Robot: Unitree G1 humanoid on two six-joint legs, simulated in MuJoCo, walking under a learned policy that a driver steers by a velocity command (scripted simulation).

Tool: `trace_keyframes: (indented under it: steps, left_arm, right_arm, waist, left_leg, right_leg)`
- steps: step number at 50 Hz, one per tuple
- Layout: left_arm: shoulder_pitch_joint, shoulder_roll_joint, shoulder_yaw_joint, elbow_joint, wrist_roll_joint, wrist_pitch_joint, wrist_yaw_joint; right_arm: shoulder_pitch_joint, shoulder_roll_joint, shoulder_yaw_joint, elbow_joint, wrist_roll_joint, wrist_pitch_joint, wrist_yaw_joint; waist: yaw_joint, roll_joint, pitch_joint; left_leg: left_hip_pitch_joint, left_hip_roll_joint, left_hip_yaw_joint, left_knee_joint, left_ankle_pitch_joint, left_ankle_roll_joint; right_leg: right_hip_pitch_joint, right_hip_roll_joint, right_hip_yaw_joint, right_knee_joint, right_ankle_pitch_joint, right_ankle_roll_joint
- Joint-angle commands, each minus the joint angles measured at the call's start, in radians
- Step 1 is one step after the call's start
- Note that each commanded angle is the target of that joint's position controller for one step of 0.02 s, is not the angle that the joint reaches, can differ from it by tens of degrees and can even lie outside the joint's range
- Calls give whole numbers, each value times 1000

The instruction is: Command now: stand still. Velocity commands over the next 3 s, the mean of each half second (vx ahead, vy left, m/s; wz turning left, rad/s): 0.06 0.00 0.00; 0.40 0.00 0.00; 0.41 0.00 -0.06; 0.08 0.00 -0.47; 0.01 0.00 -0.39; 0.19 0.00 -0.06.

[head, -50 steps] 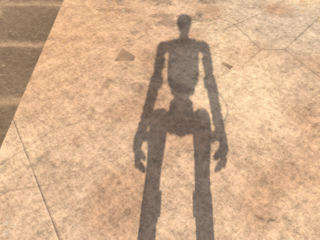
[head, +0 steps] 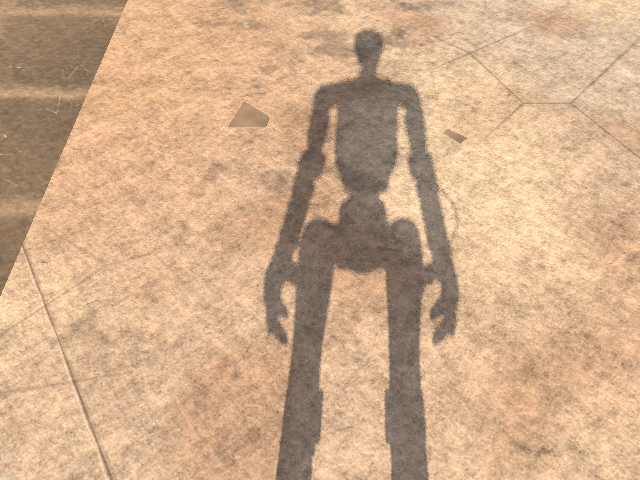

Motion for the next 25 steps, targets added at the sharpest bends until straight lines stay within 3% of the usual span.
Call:
trace_keyframes:
  steps: [1, 16, 17, 19, 21, 25]
  left_arm:
    - [79, 71, 10, -6, 1, -4, 3]
    - [109, 57, 5, -3, 1, -9, 3]
    - [129, 50, 3, 7, 1, -8, 4]
    - [134, 79, 15, 0, -10, -6, 10]
    - [129, 80, 18, -18, -18, -23, 9]
    - [180, 91, 25, -26, -28, -68, -7]
  right_arm:
    - [79, -72, -10, -7, -1, -4, -3]
    - [111, -56, -6, -4, -1, -9, -3]
    - [131, -49, -5, 6, -1, -8, -4]
    - [134, -76, -16, -1, 9, -6, -10]
    - [126, -74, -18, -20, 17, -23, -9]
    - [119, -58, -18, -47, 25, -72, 9]
  waist:
    - [0, 1, 45]
    - [0, 1, 56]
    - [0, 0, 28]
    - [0, -2, 62]
    - [1, -5, 135]
    - [18, -33, 128]
  left_leg:
    - [-43, 2, 4, -81, 194, 16]
    - [-79, 3, 1, -94, 114, 19]
    - [-69, -8, 12, -94, 20, 23]
    - [-124, -26, 17, -69, -298, 55]
    - [-198, 8, -28, -68, -425, 88]
    - [-250, 23, -48, 0, -334, 109]
  right_leg:
    - [-42, -5, -2, -82, 194, -14]
    - [-80, -7, 2, -95, 113, -17]
    - [-70, 4, -9, -96, 18, -21]
    - [-125, 20, -10, -76, -304, -53]
    - [-196, -19, 43, -84, -438, -89]
    - [-154, -84, 149, -104, -411, -141]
